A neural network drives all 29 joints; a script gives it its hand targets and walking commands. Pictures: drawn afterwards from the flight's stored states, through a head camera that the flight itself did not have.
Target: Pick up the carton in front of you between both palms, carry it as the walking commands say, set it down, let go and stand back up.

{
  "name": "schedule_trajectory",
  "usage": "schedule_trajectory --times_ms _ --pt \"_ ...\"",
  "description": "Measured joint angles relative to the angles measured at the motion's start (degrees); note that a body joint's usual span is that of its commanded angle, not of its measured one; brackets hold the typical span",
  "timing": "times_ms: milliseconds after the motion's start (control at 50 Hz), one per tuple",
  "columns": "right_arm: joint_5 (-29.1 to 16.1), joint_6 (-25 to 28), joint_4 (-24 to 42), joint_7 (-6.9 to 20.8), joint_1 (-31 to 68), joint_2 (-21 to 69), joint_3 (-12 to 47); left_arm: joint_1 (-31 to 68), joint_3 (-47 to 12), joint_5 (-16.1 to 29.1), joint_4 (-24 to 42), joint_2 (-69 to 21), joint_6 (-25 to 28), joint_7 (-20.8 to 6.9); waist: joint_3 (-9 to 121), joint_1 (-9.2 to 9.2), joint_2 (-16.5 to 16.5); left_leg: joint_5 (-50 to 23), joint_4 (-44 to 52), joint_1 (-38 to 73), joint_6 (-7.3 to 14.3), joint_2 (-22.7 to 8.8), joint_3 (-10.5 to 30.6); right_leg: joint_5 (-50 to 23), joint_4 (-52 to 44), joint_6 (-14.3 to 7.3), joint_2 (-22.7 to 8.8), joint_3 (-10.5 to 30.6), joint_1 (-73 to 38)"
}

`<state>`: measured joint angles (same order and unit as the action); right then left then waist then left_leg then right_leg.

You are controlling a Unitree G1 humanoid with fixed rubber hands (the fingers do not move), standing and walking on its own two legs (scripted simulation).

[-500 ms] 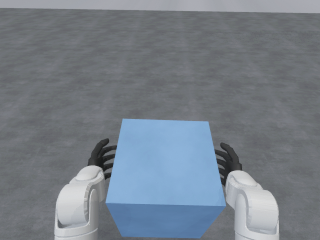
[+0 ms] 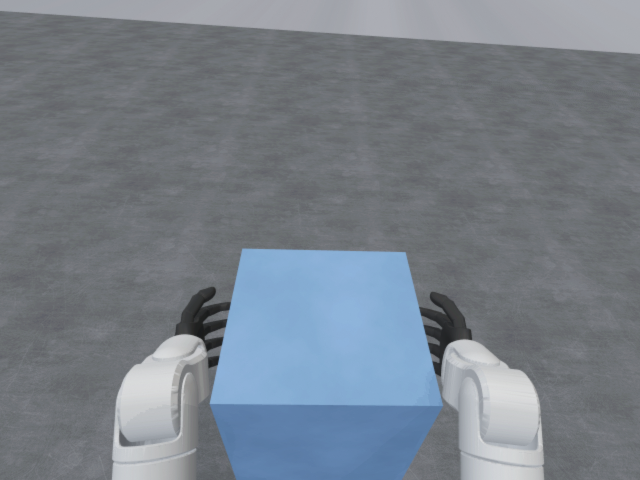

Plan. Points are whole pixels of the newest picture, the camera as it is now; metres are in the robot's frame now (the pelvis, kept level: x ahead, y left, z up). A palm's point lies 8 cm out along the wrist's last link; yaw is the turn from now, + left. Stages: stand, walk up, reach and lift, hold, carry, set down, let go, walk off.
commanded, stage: carry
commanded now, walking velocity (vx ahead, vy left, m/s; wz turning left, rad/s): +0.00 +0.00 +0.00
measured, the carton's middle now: (321, 371) +0.28 +0.01 +0.01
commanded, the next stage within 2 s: hold in 1.46 s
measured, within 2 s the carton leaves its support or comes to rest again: neither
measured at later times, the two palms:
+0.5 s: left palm (205, 338) +0.28 +0.15 +0.08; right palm (457, 355) +0.28 -0.15 +0.08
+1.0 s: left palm (204, 382) +0.24 +0.14 +0.05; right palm (460, 399) +0.24 -0.15 +0.05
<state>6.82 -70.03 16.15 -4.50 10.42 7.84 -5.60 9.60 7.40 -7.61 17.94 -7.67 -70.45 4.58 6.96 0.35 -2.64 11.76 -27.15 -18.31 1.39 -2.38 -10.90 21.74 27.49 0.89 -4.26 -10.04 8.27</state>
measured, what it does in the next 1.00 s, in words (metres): stands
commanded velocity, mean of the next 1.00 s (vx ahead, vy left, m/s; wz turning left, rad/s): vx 0.00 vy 0.00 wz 0.00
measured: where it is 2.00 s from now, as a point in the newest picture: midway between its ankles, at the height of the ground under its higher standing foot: outside the picture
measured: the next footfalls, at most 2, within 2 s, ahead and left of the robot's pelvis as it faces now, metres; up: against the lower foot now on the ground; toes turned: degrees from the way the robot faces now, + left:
none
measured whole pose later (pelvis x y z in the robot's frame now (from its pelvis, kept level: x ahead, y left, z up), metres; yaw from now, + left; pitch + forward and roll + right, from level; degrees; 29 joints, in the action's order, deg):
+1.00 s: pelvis -0.03 +0.00 +0.00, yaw -1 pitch +1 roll +0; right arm 11.1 -53.1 0.0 -2.0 8.4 7.6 -6.5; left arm 8.7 7.2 -11.6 -0.1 -7.6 -52.8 1.9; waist 6.4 0.0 -0.2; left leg 10.6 -28.9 -19.5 1.3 -4.2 -11.1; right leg 20.6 29.0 -0.4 -2.8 -9.5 9.7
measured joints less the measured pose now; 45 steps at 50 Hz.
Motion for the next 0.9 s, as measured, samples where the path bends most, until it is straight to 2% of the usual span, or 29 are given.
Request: schedule_trajectory --times_ms 200,380,560,900 --pt "-0.04 0.73 1.52 0.01 -0.49 -0.07 -0.16 0.64 -0.24 0.28 0.35 -0.11 0.7 0.06 -0.52 -0.32 1.7 3.11 -3.31 -0.69 0.19 -0.43 -0.5 0.71 1.56 1.2 -0.12 0.74 0.25" --pt "0.01 0.4 2.5 0.0 -1.18 -0.17 0.01 0.09 -0.79 0.43 0.73 -0.05 0.76 0.06 -0.4 -0.5 2.14 4.28 -4.24 -0.6 -0.24 -0.85 -0.36 1.8 1.48 0.58 0.26 0.66 -0.32" --pt "0.13 0.88 0.17 0.0 -1.91 -0.26 0.2 -0.92 -0.92 0.28 -1.44 0.09 1.36 -0.01 -0.28 -0.41 2.06 4.03 -5.11 -0.38 -0.33 -1.21 -0.39 2.39 1.97 -0.19 0.51 0.72 -0.73" --pt "2.81 12.01 -10.76 1.78 -2.83 -0.37 -0.15 -1.67 -0.86 -2.54 -12.8 0.18 12.72 -1.98 -0.49 -0.37 2.32 -0.24 -2.19 -0.73 -0.11 -1.63 -0.28 -0.51 1.48 -1.04 1.21 0.59 0.78"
